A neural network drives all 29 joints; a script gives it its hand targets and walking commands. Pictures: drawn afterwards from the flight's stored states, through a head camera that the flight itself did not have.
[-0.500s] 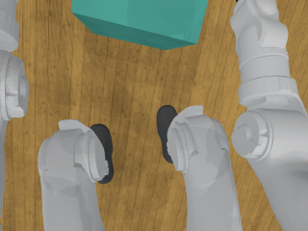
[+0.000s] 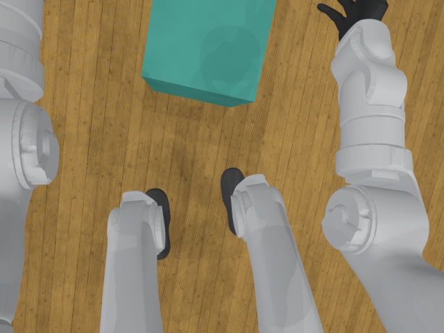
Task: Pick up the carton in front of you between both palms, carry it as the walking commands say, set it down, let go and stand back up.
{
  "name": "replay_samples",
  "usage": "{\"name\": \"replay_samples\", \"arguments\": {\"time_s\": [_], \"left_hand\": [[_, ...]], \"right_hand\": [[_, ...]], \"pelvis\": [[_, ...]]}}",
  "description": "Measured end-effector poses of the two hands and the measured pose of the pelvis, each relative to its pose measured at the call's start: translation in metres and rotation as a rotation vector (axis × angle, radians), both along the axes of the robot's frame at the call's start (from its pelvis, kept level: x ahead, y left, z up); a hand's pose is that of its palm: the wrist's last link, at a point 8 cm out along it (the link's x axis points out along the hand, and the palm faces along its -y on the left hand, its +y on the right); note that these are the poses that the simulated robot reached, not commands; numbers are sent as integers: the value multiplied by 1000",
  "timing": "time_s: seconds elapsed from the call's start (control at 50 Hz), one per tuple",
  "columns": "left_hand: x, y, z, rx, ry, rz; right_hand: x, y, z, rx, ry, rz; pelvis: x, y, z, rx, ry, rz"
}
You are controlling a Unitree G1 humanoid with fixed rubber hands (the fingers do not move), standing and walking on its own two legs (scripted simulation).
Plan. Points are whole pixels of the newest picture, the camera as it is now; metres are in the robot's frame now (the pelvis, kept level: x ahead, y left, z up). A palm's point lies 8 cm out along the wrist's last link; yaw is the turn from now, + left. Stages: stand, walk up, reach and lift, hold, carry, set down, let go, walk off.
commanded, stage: set down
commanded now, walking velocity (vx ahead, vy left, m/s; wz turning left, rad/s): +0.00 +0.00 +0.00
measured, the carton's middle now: (203, 49) +0.56 -0.05 -0.39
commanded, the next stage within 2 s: let go in 0.34 s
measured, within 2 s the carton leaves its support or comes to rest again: neither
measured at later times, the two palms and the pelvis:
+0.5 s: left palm out of the picture +0.61 +0.17 +0.03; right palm out of the picture +0.51 -0.22 +0.03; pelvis +0.03 +0.00 +0.13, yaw +3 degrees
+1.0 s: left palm out of the picture +0.41 +0.18 +0.13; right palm out of the picture +0.35 -0.26 +0.14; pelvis +0.08 -0.03 +0.22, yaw +4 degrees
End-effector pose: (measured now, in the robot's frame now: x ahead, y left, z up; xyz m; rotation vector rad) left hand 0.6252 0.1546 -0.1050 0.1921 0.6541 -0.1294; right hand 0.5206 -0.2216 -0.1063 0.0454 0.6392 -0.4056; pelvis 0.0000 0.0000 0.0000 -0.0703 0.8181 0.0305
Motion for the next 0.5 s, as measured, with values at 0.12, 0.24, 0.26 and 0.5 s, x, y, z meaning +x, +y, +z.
{"name": "replay_samples", "arguments": {"time_s": [0.12, 0.24, 0.26, 0.5], "left_hand": [[1, 1, 38, 0, 5, -4], [2, 3, 79, -1, 11, -3], [2, 4, 85, -1, 12, -3], [-17, 13, 138, 11, 20, 44]], "right_hand": [[0, -1, 39, 3, -1, 0], [-1, -1, 77, 6, -4, 1], [-1, -1, 84, 6, -4, 2], [-13, 6, 136, -15, 17, 76]], "pelvis": [[6, 2, 34, 4, 12, 4], [14, 3, 68, 11, 13, 8], [15, 3, 73, 12, 12, 8], [31, -1, 131, 30, -2, 18]]}}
